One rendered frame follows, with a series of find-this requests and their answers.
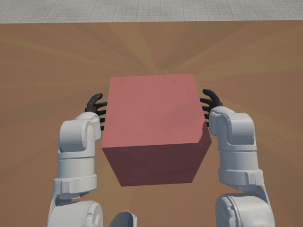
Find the right robot upper arm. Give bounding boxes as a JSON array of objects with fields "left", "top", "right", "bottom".
[{"left": 215, "top": 193, "right": 275, "bottom": 227}]

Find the robot left hand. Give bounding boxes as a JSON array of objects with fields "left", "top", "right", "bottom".
[{"left": 85, "top": 93, "right": 107, "bottom": 131}]

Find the carton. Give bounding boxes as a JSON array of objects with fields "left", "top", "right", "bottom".
[{"left": 101, "top": 73, "right": 212, "bottom": 187}]

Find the left robot forearm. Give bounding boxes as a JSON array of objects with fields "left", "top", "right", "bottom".
[{"left": 46, "top": 112, "right": 102, "bottom": 227}]

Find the left robot thigh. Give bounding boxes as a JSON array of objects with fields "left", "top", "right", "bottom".
[{"left": 109, "top": 212, "right": 137, "bottom": 227}]

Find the right robot forearm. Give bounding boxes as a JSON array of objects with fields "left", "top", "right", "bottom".
[{"left": 209, "top": 106, "right": 275, "bottom": 223}]

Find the left robot upper arm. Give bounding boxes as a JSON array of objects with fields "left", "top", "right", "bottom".
[{"left": 47, "top": 201, "right": 103, "bottom": 227}]

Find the robot right hand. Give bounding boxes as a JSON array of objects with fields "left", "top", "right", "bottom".
[{"left": 200, "top": 89, "right": 223, "bottom": 127}]

